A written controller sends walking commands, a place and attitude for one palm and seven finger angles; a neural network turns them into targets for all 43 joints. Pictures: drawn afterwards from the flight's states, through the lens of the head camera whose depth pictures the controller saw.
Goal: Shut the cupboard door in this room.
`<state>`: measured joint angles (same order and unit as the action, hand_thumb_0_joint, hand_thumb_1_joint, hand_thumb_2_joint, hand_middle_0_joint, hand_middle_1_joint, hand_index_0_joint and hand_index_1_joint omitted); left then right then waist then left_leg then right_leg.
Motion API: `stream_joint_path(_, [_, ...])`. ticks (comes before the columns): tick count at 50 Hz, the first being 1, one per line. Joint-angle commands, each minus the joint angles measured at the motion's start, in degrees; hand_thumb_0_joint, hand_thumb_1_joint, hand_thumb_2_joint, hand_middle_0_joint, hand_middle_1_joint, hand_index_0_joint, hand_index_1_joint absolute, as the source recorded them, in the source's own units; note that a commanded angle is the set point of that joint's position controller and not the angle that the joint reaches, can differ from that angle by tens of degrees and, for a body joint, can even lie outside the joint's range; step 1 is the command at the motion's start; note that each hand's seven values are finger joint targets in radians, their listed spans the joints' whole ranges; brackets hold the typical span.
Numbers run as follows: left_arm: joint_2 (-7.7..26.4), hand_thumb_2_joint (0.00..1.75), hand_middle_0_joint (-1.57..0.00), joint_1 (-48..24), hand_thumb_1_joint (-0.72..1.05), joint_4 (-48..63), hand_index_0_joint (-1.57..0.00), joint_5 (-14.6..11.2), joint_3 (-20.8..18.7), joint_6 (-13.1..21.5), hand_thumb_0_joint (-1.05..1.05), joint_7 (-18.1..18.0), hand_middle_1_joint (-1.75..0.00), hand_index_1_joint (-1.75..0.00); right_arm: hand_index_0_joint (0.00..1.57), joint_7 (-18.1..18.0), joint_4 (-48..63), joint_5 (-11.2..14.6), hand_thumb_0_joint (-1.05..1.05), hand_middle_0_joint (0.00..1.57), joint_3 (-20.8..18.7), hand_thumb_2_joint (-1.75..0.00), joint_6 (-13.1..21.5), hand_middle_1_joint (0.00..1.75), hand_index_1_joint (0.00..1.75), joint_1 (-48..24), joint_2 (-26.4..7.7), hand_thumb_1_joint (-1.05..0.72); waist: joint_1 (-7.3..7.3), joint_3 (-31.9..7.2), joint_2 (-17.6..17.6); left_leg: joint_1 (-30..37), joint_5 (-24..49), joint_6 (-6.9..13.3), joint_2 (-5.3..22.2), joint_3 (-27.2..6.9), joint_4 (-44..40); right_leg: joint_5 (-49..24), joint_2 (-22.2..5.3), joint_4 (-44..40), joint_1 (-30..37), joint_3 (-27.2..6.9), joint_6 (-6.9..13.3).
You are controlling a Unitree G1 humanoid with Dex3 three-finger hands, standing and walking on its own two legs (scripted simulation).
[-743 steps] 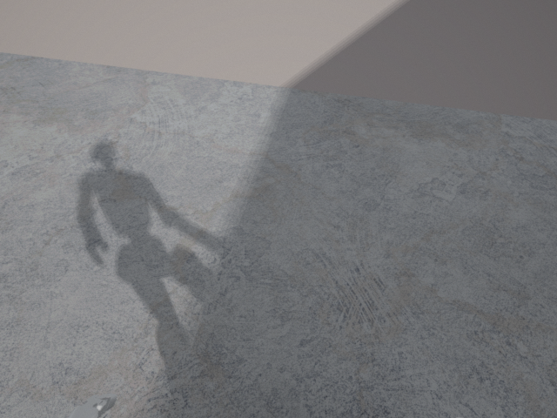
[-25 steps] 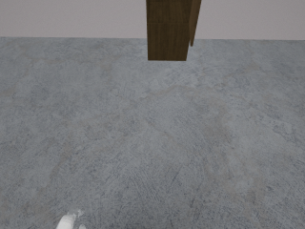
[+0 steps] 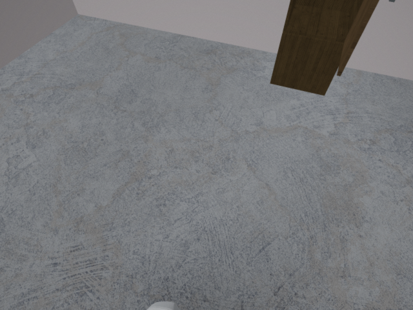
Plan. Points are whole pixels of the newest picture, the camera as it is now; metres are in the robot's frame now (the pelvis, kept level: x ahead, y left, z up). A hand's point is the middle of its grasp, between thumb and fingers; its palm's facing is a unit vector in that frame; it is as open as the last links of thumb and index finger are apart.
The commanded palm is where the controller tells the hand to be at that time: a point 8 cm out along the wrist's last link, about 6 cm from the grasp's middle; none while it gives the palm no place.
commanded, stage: turn or walk to find it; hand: left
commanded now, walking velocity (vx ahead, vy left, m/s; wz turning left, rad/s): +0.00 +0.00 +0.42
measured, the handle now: out of the picture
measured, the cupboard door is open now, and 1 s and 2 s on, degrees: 86 86 86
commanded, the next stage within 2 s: stand and wait in 0.46 s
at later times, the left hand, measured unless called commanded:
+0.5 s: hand out of the picture +0.07 +0.22 -0.15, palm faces +0.17 -0.94 -0.28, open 7.4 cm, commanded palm none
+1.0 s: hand out of the picture -0.09 +0.14 -0.17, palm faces +0.37 -0.90 -0.22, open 7.4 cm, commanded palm none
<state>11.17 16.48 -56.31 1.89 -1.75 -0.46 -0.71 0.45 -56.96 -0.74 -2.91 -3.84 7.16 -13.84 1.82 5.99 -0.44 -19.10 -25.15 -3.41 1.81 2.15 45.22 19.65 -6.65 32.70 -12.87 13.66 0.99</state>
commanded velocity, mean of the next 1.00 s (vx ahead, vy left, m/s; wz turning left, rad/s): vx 0.00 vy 0.00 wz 0.29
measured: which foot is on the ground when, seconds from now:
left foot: up 0.00-0.04, down 0.06-0.54, up 0.56-1.00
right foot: down 0.00-0.06, up 0.08-0.50, down 0.52-1.00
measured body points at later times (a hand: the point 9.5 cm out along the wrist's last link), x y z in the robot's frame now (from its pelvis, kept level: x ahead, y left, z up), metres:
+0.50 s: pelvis -0.01 -0.01 +0.00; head +0.02 -0.02 +0.45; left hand +0.06 +0.27 -0.13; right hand +0.07 -0.24 -0.16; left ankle -0.03 +0.13 -0.73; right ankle +0.01 -0.12 -0.72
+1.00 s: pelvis -0.04 -0.05 +0.00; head -0.01 -0.04 +0.45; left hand -0.11 +0.18 -0.15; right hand +0.08 -0.27 -0.15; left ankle -0.12 +0.07 -0.70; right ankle +0.01 -0.12 -0.73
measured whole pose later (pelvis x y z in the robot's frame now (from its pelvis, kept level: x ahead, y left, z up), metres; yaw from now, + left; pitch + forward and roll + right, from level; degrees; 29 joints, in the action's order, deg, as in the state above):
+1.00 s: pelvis -0.04 -0.05 +0.00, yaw +19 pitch -1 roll +1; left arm 10.2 15.0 -59.7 1.6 -2.0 0.1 -1.0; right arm -0.5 -61.1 -0.6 -2.6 -3.3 11.2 -11.8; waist 1.8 4.1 -0.2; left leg -15.8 -26.8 -2.8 1.5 0.7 43.6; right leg 13.4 -3.1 28.2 -14.2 11.9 3.5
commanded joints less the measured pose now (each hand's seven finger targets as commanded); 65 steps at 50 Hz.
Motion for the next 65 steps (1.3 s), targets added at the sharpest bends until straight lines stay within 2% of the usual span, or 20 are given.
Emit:
stream_joint_path(1, [13.1,0.90,-0.20,0.5,0.90,2.4,-0.20,-0.7,-3.3,0.5,0.00,-1.0,-0.30,-0.30,0.20,0.0,4.0,0.3,0.00,0.20,-0.8,-0.90,2.6,0.30,0.30,2.7,-4.4,-0.90,-2.09,-10.6,-8.3,8.1,12.7,1.7,-0.2,2.1,-19.6,-31.4,-12.0,-0.8,6.3,-8.2,2.6])
stream_joint_path(2, [11.4,0.90,-0.20,0.7,0.90,2.9,-0.20,-1.2,-3.0,0.2,0.00,-0.8,-0.30,-0.30,0.20,0.1,3.7,0.1,0.00,0.20,-1.5,-0.90,3.3,0.30,0.30,4.6,-7.9,-0.90,-3.15,-12.6,0.6,17.6,23.6,3.7,5.4,-4.7,-24.5,-21.3,-8.6,7.5,-1.8,-5.2,-0.7])
stream_joint_path(3, [7.6,0.90,-0.20,0.9,0.90,4.8,-0.20,-1.4,-2.0,-0.1,0.00,-0.5,-0.30,-0.30,0.20,-0.3,3.7,-0.2,0.00,0.20,-2.8,-0.90,3.5,0.30,0.30,7.0,-13.1,-0.90,-4.26,-12.4,17.2,24.8,45.6,10.6,19.3,-22.1,-24.3,11.2,-1.1,18.0,-17.5,-3.3,-4.8])
stream_joint_path(4, [7.6,0.90,-0.20,-2.2,0.90,5.7,-0.20,-0.9,-1.5,-0.8,0.00,-0.9,-0.30,-0.30,0.20,-0.5,2.7,0.0,0.00,0.20,-3.2,-0.90,2.8,0.30,0.30,9.1,-14.6,-0.90,-5.55,-11.9,15.3,20.7,50.0,15.1,22.4,-20.9,-24.2,18.8,-0.1,24.7,-17.0,-7.9,-4.6])
stream_joint_path(11, [7.9,0.90,-0.20,-3.4,0.90,3.1,-0.20,-0.9,-2.2,-1.2,0.00,0.0,-0.30,-0.30,0.20,-1.6,4.4,0.0,0.00,0.20,-1.7,-0.90,3.7,0.30,0.30,3.3,-9.1,-0.90,-2.25,-7.9,7.4,16.2,46.1,11.9,11.4,-11.6,-24.3,3.5,0.7,31.5,-18.4,-12.1,-5.9])
stream_joint_path(20, [6.5,0.90,-0.20,-8.7,0.90,6.6,-0.20,-1.2,-1.8,-1.3,0.00,-0.3,-0.30,-0.30,0.20,-1.1,5.1,-0.8,0.00,0.20,-2.7,-0.90,3.1,0.30,0.30,5.0,-9.5,-0.90,-3.30,-5.7,9.4,9.3,35.0,13.2,10.9,-17.8,-24.8,5.7,2.7,15.8,-11.8,-11.8,-6.0])
stream_joint_path(24, [6.5,0.90,-0.20,-3.5,0.90,5.6,-0.20,-1.6,-1.9,-0.2,0.00,-0.4,-0.30,-0.30,0.20,-1.1,5.5,-0.7,0.00,0.20,-2.9,-0.90,2.8,0.30,0.30,3.7,-9.1,-0.90,-0.82,-8.9,9.3,5.4,34.0,11.0,8.5,-18.5,-19.8,-2.9,4.7,-1.5,-0.2,-10.4,-5.0])
stream_joint_path(25, [7.5,0.90,-0.20,-1.1,0.90,4.8,-0.20,-1.4,-2.1,0.4,0.00,-0.5,-0.30,-0.30,0.20,-1.0,5.3,-0.3,0.00,0.20,-2.8,-0.90,3.0,0.30,0.30,4.1,-8.0,-0.90,0.19,-10.6,6.3,2.9,28.5,8.6,6.2,-16.7,-16.4,-9.6,3.4,-9.5,6.1,-10.9,-4.8])
stream_joint_path(27, [15.4,0.90,-0.20,0.4,0.90,4.6,-0.20,-0.2,-3.3,1.6,0.00,-1.2,-0.30,-0.30,0.20,-0.7,6.7,0.3,0.00,0.20,-1.5,-0.90,3.0,0.30,0.30,5.9,-1.6,-0.90,0.64,-11.4,-17.4,-12.8,-6.3,1.8,-5.0,-5.3,1.3,-22.0,-18.0,-14.6,15.4,-32.3,3.5])
stream_joint_path(28, [15.0,0.90,-0.20,0.5,0.90,5.1,-0.20,-0.8,-2.7,1.2,0.00,-1.1,-0.30,-0.30,0.20,-1.0,6.5,0.1,0.00,0.20,-2.1,-0.90,2.2,0.30,0.30,4.5,-4.2,-0.90,1.22,-10.4,-11.9,-9.1,-9.5,2.3,-3.2,-7.6,9.0,-22.3,-20.4,-15.5,6.6,-31.3,7.5])
stream_joint_path(29, [12.7,0.90,-0.20,-2.8,0.90,5.4,-0.20,-0.9,-2.9,1.5,0.00,-1.3,-0.30,-0.30,0.20,-1.1,5.1,-0.4,0.00,0.20,-2.2,-0.90,1.4,0.30,0.30,5.7,-4.2,-0.90,-0.51,-8.4,-14.7,-9.1,-6.7,2.4,-1.9,-9.5,13.2,-17.9,-17.1,-17.0,3.0,-29.5,7.4])
stream_joint_path(32, [8.5,0.90,-0.20,-6.9,0.90,5.5,-0.20,-1.2,-1.5,1.4,0.00,-1.1,-0.30,-0.30,0.20,-0.4,1.1,-0.4,0.00,0.20,-2.2,-0.90,1.0,0.30,0.30,8.8,-3.6,-0.90,-2.93,-4.7,-7.5,-8.3,2.0,1.7,-1.1,-7.0,18.9,-16.8,-10.0,-16.2,0.7,-20.5,4.9])
stream_joint_path(35, [7.7,0.90,-0.20,-5.0,0.90,4.3,-0.20,-1.1,-1.1,1.9,0.00,-0.8,-0.30,-0.30,0.20,-0.5,-0.3,-0.3,0.00,0.20,-1.8,-0.90,0.8,0.30,0.30,10.0,-2.7,-0.90,-2.64,-4.5,-8.3,-6.6,5.6,0.7,-0.5,-5.6,16.4,-17.8,-7.7,-16.9,1.5,-16.7,4.0])
stream_joint_path(48, [10.7,0.90,-0.20,2.3,0.90,-1.4,-0.20,-0.2,-2.9,1.3,0.00,-1.4,-0.30,-0.30,0.20,-1.0,0.0,0.5,0.00,0.20,-0.3,-0.90,1.9,0.30,0.30,3.4,-1.1,-0.90,1.18,-7.2,-7.0,-1.4,-3.0,1.2,0.5,-1.6,-3.2,-25.7,-14.1,-13.8,8.4,-19.3,9.5])
stream_joint_path(52, [10.8,0.90,-0.20,-0.9,0.90,-1.7,-0.20,-0.9,-2.9,0.6,0.00,-1.2,-0.30,-0.30,0.20,-0.9,-1.1,0.6,0.00,0.20,-0.2,-0.90,2.4,0.30,0.30,7.4,-1.0,-0.90,-1.85,-8.5,-6.5,9.6,8.7,2.0,0.1,0.4,-17.6,-16.5,-11.9,-9.8,1.7,-14.4,4.9])
stream_joint_path(53, [9.6,0.90,-0.20,-1.5,0.90,-1.2,-0.20,-1.2,-2.7,0.1,0.00,-1.2,-0.30,-0.30,0.20,-0.8,-1.2,0.4,0.00,0.20,-0.5,-0.90,2.7,0.30,0.30,8.8,-2.6,-0.90,-3.09,-8.4,-1.7,14.3,11.8,3.0,2.1,-2.5,-22.8,-8.6,-9.5,-6.5,-4.2,-11.5,2.1])
stream_joint_path(55, [5.2,0.90,-0.20,-4.0,0.90,1.7,-0.20,-1.3,-1.5,-0.9,0.00,-0.7,-0.30,-0.30,0.20,-1.1,0.4,-0.5,0.00,0.20,-2.1,-0.90,2.6,0.30,0.30,8.6,-10.4,-0.90,-4.15,-3.6,18.7,11.0,13.9,12.1,19.8,-25.2,-34.3,11.9,1.4,13.2,-17.1,-5.2,-3.8])
stream_joint_path(56, [6.1,0.90,-0.20,-5.9,0.90,1.8,-0.20,-0.8,-1.7,-1.6,0.00,-0.7,-0.30,-0.30,0.20,-1.4,0.4,-0.6,0.00,0.20,-2.1,-0.90,2.5,0.30,0.30,6.8,-10.0,-0.90,-4.16,-1.9,14.1,5.3,12.2,14.2,19.7,-23.7,-35.1,11.1,0.6,19.3,-14.8,-9.5,-3.3])
stream_joint_path(59, [6.2,0.90,-0.20,-3.6,0.90,-0.2,-0.20,-0.4,-2.1,-2.0,0.00,-0.1,-0.30,-0.30,0.20,-2.0,1.8,-0.5,0.00,0.20,-1.0,-0.90,2.9,0.30,0.30,1.7,-7.3,-0.90,-1.29,-0.4,9.3,5.2,15.4,12.3,13.1,-17.0,-32.4,4.7,1.2,26.0,-16.6,-11.8,-3.9])
stream_joint_path(65, [6.2,0.90,-0.20,-4.9,0.90,1.1,-0.20,-0.7,-2.0,-1.3,0.00,-0.2,-0.30,-0.30,0.20,-2.0,1.6,-0.1,0.00,0.20,-1.7,-0.90,3.6,0.30,0.30,6.0,-7.7,-0.90,-2.66,-6.5,6.9,15.1,31.4,12.5,10.9,-16.0,-28.1,2.9,1.9,25.4,-18.7,-12.4,-5.9])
